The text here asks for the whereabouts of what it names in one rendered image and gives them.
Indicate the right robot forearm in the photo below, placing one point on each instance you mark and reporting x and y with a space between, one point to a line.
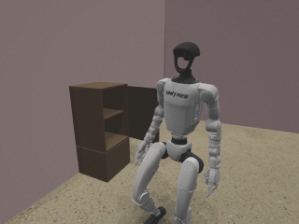
153 128

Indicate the robot right hand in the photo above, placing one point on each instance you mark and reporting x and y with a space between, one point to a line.
143 148

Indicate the robot left hand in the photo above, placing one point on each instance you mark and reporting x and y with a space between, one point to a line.
212 176

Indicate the robot right shin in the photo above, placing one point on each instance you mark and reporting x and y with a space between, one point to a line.
149 206

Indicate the right robot foot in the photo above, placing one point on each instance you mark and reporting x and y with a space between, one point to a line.
155 219

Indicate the cupboard door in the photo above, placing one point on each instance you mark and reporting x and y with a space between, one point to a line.
142 102

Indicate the left robot upper arm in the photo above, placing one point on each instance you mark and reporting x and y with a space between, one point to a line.
210 95

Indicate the right robot upper arm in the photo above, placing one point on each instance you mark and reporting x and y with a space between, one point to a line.
159 110

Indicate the left robot forearm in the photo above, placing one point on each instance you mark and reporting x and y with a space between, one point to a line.
214 148

